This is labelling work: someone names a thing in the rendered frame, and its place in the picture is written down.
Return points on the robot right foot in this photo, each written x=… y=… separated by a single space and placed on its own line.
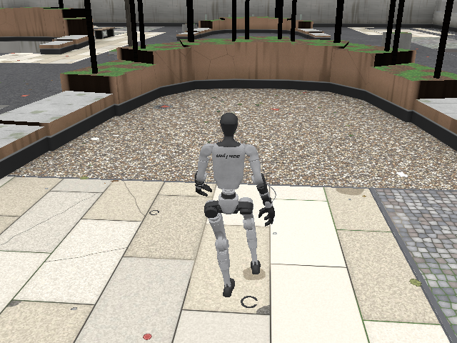
x=255 y=268

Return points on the right robot hand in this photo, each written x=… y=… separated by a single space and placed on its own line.
x=270 y=216

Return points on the right robot forearm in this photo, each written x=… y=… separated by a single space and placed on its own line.
x=263 y=191

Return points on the robot head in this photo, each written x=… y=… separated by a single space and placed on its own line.
x=229 y=123

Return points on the left robot hand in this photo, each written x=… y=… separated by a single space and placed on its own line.
x=206 y=187

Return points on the right robot upper arm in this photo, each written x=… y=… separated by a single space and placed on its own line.
x=251 y=151

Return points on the left robot upper arm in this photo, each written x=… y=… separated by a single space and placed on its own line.
x=206 y=151

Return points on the left robot forearm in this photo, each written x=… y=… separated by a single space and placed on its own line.
x=199 y=185

